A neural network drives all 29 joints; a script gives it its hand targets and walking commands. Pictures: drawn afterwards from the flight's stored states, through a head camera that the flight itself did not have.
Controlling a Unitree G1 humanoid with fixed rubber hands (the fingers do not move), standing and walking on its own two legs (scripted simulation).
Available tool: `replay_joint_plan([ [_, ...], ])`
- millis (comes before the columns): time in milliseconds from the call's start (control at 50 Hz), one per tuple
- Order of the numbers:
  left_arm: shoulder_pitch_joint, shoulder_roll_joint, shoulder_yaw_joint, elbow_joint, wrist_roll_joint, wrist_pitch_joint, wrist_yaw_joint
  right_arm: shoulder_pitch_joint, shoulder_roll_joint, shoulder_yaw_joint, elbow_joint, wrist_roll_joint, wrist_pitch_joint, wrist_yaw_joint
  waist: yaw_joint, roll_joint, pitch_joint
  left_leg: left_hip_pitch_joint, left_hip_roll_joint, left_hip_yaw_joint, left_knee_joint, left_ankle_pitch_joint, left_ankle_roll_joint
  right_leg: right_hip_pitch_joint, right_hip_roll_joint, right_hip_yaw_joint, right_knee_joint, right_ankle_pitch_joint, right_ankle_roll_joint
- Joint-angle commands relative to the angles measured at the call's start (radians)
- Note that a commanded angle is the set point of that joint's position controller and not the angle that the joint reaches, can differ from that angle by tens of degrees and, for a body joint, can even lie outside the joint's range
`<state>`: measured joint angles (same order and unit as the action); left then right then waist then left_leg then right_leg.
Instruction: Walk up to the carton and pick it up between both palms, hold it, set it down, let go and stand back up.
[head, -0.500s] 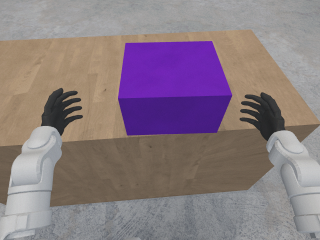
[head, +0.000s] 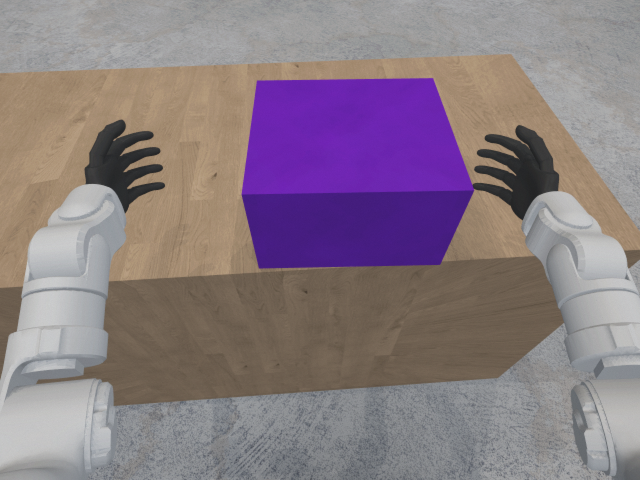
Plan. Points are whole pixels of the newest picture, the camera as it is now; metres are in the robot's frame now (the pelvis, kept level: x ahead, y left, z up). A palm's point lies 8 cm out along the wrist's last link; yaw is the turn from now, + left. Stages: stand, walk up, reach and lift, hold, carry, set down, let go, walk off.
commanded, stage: reach and lift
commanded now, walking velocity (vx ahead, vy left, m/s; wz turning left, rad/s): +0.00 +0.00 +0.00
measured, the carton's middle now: (347, 171) +0.56 -0.02 +0.02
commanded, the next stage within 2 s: none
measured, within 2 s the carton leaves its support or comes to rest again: neither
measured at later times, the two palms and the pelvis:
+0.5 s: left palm (124, 152) +0.45 +0.26 +0.16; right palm (512, 151) +0.46 -0.22 +0.15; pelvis +0.00 +0.00 +0.00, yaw +0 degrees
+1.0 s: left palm (152, 204) +0.45 +0.26 +0.07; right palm (492, 191) +0.46 -0.22 +0.07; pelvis -0.01 +0.00 -0.01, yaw -1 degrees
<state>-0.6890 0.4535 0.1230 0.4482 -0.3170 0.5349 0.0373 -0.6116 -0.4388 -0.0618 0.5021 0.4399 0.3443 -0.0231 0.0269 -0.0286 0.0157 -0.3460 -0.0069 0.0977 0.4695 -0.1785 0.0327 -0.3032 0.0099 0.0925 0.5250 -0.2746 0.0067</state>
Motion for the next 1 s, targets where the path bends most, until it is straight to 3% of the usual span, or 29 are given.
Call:
replay_joint_plan([
  [0, -0.629, 0.272, 0.02, -0.134, -0.041, -0.111, 0.006, -0.659, -0.298, -0.075, -0.148, -0.007, -0.089, 0.012, -0.004, 0.035, -0.783, 0.456, 0.032, -0.099, -0.004, 0.456, -0.046, -0.088, 0.029, -0.103, -0.17, 0.476, -0.034],
  [180, -0.807, 0.299, -0.008, 0.075, -0.054, -0.162, 0.014, -0.845, -0.295, -0.029, 0.007, -0.001, -0.114, 0.023, 0.026, 0.023, -0.873, 0.422, 0.03, -0.099, 0.032, 0.488, -0.042, -0.103, 0.032, -0.114, -0.143, 0.527, -0.026],
  [240, -0.842, 0.292, -0.028, 0.097, -0.056, -0.183, 0.019, -0.878, -0.305, -0.025, 0.06, -0.005, -0.13, 0.025, 0.022, 0.046, -0.914, 0.45, 0.035, -0.103, 0.052, 0.544, -0.053, -0.13, 0.038, -0.128, -0.133, 0.549, -0.025],
  [360, -0.892, 0.277, -0.072, 0.26, -0.074, -0.236, 0.008, -0.937, -0.287, 0.007, 0.189, -0.012, -0.159, 0.029, 0.017, 0.036, -0.938, 0.445, 0.037, -0.109, 0.08, 0.57, -0.058, -0.171, 0.039, -0.14, -0.122, 0.555, -0.019],
  [600, -0.863, 0.222, -0.128, 0.437, -0.084, -0.445, -0.024, -0.877, -0.204, 0.107, 0.389, -0.009, -0.296, 0.04, 0.028, 0.048, -0.929, 0.457, 0.044, -0.112, 0.134, 0.665, -0.078, -0.256, 0.04, -0.155, -0.108, 0.519, 0.0],
  [720, -0.837, 0.201, -0.157, 0.539, -0.1, -0.581, -0.035, -0.868, -0.165, 0.15, 0.392, 0.018, -0.401, 0.041, 0.051, 0.024, -1.024, 0.375, 0.034, -0.096, 0.162, 0.621, -0.071, -0.249, 0.038, -0.154, -0.056, 0.555, 0.014],
  [880, -0.813, 0.178, -0.193, 0.61, -0.124, -0.704, -0.044, -0.809, -0.147, 0.176, 0.444, 0.026, -0.479, 0.036, 0.042, 0.038, -1.151, 0.33, 0.039, -0.084, 0.199, 0.604, -0.073, -0.324, 0.035, -0.157, -0.012, 0.536, 0.03],
  [980, -0.808, 0.178, -0.195, 0.548, -0.127, -0.732, -0.034, -0.792, -0.148, 0.192, 0.428, 0.037, -0.494, 0.042, 0.055, 0.042, -1.211, 0.343, 0.045, -0.078, 0.213, 0.627, -0.076, -0.359, 0.044, -0.162, -0.006, 0.494, 0.023],
])
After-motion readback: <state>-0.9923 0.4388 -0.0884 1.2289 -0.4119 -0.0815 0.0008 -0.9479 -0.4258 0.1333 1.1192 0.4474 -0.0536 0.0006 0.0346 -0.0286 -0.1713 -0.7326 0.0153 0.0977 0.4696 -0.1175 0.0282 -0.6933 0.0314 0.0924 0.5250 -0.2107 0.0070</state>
